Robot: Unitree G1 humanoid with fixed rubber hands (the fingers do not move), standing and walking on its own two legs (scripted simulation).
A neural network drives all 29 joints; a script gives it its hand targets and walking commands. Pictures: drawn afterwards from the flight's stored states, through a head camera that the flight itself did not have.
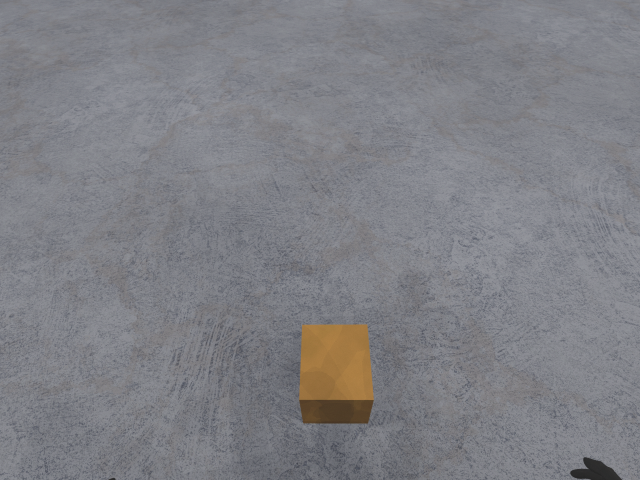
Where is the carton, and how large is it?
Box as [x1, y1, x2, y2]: [299, 325, 373, 423]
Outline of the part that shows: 302,325 299,401 303,422 367,423 373,400 367,326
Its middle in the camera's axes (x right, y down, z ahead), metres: +0.05 +0.41 +1.14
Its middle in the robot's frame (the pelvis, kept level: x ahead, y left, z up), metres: +0.52 +0.00 -0.66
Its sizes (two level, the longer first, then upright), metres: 0.216 0.193 0.204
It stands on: the floor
